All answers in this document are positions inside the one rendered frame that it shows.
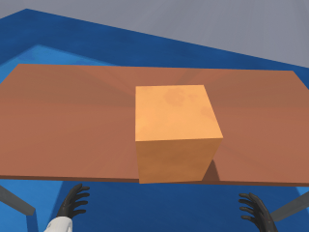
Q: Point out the robot left forearm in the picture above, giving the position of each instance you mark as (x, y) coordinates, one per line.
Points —
(59, 224)

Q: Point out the left robot hand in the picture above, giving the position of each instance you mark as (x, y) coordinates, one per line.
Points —
(69, 204)

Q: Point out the right robot hand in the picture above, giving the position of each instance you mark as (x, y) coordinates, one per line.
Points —
(262, 218)

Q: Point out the carton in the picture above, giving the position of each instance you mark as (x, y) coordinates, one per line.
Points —
(176, 133)

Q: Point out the table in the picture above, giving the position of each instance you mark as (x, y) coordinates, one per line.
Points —
(78, 123)

